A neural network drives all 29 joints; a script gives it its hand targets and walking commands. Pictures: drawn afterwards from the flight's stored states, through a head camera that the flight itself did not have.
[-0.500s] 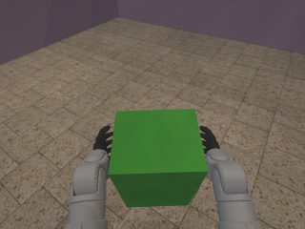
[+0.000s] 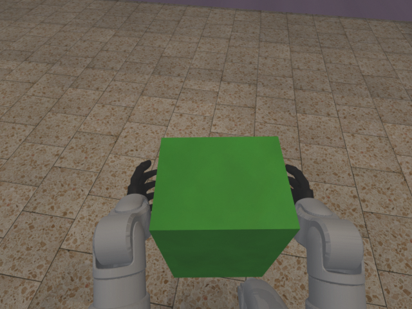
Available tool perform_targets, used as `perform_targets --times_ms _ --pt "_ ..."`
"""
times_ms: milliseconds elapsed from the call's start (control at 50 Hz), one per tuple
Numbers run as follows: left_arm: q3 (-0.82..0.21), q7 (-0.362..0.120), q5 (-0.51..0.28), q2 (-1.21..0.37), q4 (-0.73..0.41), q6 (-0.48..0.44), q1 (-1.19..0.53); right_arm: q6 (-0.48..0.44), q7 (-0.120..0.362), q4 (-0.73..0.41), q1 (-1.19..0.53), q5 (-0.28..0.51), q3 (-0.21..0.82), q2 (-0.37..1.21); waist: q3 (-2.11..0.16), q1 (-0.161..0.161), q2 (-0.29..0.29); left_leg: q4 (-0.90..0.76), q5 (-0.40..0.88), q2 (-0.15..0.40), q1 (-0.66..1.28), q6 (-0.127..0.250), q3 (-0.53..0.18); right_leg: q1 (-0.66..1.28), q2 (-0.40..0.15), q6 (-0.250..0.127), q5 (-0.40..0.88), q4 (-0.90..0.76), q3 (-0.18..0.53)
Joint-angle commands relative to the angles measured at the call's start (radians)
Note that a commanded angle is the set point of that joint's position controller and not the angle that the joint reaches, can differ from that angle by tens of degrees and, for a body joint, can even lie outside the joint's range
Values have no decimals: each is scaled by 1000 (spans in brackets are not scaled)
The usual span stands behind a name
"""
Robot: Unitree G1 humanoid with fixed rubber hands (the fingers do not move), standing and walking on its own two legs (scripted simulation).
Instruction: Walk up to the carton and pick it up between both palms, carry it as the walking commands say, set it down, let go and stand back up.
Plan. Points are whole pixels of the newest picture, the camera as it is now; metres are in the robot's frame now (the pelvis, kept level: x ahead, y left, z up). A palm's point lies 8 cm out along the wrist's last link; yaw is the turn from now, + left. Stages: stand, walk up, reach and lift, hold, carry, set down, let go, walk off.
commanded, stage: carry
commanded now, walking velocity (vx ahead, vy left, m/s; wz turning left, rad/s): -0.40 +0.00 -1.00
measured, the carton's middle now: (218, 217) +0.29 +0.00 +0.03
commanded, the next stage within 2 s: none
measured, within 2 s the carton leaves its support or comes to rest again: neither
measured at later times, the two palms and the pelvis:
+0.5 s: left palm out of the picture +0.10 -0.03 +0.05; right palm out of the picture -0.05 -0.27 +0.06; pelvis -0.23 +0.00 -0.01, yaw -26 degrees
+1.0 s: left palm out of the picture -0.17 -0.07 +0.05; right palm out of the picture -0.42 -0.21 +0.05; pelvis -0.44 +0.10 -0.02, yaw -53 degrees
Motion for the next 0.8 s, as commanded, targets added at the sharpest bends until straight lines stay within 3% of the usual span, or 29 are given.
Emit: perform_targets --times_ms 0,40,60,80,100,120,140,160,180,220,260,320,340,380,400,420,440,460,480,500,560,620,640,660,680,700,720,740,780 --pt "-744 -272 -442 -938 -57 22 -438 -32 254 -126 -549 319 640 878 -472 6 187 0 650 225 304 141 -12 188 -23 -2 -85 -344 -104" --pt "-743 -285 -460 -930 -4 38 -427 -22 248 -62 -477 274 615 871 -476 -4 253 22 627 253 333 131 -10 251 -28 -20 -123 -536 -125" --pt "-739 -295 -465 -938 28 43 -425 -19 246 -17 -451 253 600 874 -473 4 235 77 564 237 317 109 20 304 -23 -29 -67 -679 -135" --pt "-742 -306 -470 -957 52 45 -438 -19 247 31 -424 236 586 875 -462 11 150 161 433 207 209 58 44 403 -54 -43 74 -828 -58" --pt "-740 -318 -478 -969 72 42 -430 -20 248 48 -429 224 580 865 -427 23 -36 272 49 150 -57 -13 33 559 -169 -86 498 -872 162" --pt "-742 -323 -479 -969 74 35 -453 -24 251 42 -447 233 604 901 -411 3 -300 455 -457 43 -332 -87 -13 667 -363 -162 1027 -820 454" --pt "-738 -320 -466 -979 89 25 -454 -30 255 40 -489 265 628 920 -425 8 -329 609 -494 5 -360 -118 -137 623 -422 -234 1253 -785 490" --pt "-736 -322 -463 -1002 66 4 -497 -44 261 -28 -610 305 659 944 -453 18 -361 637 -498 -45 -307 -106 -174 546 -405 -250 1111 -834 528" --pt "-733 -315 -471 -1009 3 -10 -558 -55 267 -73 -699 363 694 978 -433 12 -312 663 -411 -42 -257 -92 -198 470 -350 -211 880 -854 460" --pt "-713 -309 -469 -1014 -68 -28 -606 -72 262 -86 -718 408 722 1031 -467 -3 -259 650 -229 -35 -230 -93 -170 467 -263 -145 697 -806 276" --pt "-693 -298 -448 -1006 -96 -37 -539 -85 254 -160 -723 445 739 1029 -533 -3 -268 521 -167 -64 -181 -89 -142 500 -248 -125 541 -828 299" --pt "-649 -268 -372 -979 -94 -44 -393 -85 256 -213 -707 487 776 1029 -559 12 -220 313 -204 -133 -84 -79 -113 516 -263 -122 359 -953 430" --pt "-646 -260 -350 -970 -91 -45 -354 -81 262 -206 -669 486 784 1028 -572 11 -216 211 -223 -150 -2 -65 -108 494 -255 -106 336 -983 430" --pt "-644 -249 -321 -946 -70 -43 -293 -76 276 -165 -593 470 783 1010 -602 13 -237 -85 -218 -154 250 -18 -75 402 -198 -19 323 -1011 346" --pt "-642 -248 -313 -936 -62 -40 -284 -75 282 -140 -554 456 776 1003 -619 5 -170 -192 -146 -48 381 18 -167 305 -140 19 223 -931 287" --pt "-652 -250 -321 -953 -64 -40 -276 -81 284 -130 -547 445 771 992 -636 26 152 -212 70 229 382 127 -456 240 -17 14 -18 -623 143" --pt "-671 -249 -344 -947 -103 -41 -323 -90 290 -130 -518 432 778 1007 -588 7 312 -173 499 465 320 313 -536 79 51 42 -271 -239 -19" --pt "-703 -251 -357 -954 -132 -39 -395 -87 299 -139 -533 435 768 1012 -568 -6 294 -177 610 450 244 338 -380 44 -69 20 -247 -1 -7" --pt "-720 -256 -370 -986 -128 -36 -409 -84 297 -170 -547 428 752 1017 -537 4 137 -158 647 339 183 282 -242 103 -61 6 -162 113 -2" --pt "-732 -264 -390 -1009 -133 -38 -431 -85 292 -172 -548 420 735 1015 -512 13 78 -111 637 275 163 224 -139 137 -76 -9 -65 150 2" --pt "-763 -276 -431 -1005 -156 -29 -436 -83 272 -190 -550 381 698 987 -469 24 138 -35 420 199 136 129 -7 214 -83 -20 3 -162 -33" --pt "-780 -286 -476 -969 -130 2 -422 -60 254 -156 -464 319 649 927 -474 -2 234 -35 412 251 215 118 -13 271 -41 -25 -113 -453 -103" --pt "-777 -296 -484 -962 -94 14 -418 -51 248 -117 -428 294 637 923 -476 -5 244 -14 363 260 221 111 -16 310 -41 -35 -128 -560 -105" --pt "-770 -307 -484 -962 -47 25 -411 -43 244 -65 -394 271 622 916 -474 3 195 56 270 242 166 82 6 389 -46 -51 -73 -722 -80" --pt "-761 -320 -484 -967 -2 30 -391 -37 243 -21 -376 250 606 904 -433 20 62 166 107 196 5 21 20 495 -113 -87 62 -868 76" --pt "-750 -330 -484 -965 31 29 -380 -34 243 -9 -380 238 606 900 -389 10 -240 328 -329 90 -232 -47 9 555 -309 -149 456 -913 410" --pt "-745 -330 -464 -965 46 22 -385 -37 247 -6 -413 259 629 928 -386 1 -373 511 -467 29 -346 -106 -106 529 -420 -214 811 -852 567" --pt "-751 -334 -464 -974 41 13 -416 -49 247 -27 -470 279 642 944 -427 27 -369 601 -466 -25 -313 -113 -163 483 -422 -265 904 -852 530" --pt "-742 -329 -480 -1009 -23 -3 -516 -66 261 -77 -629 360 694 1006 -423 8 -274 645 -329 -45 -225 -84 -206 385 -301 -173 608 -866 416"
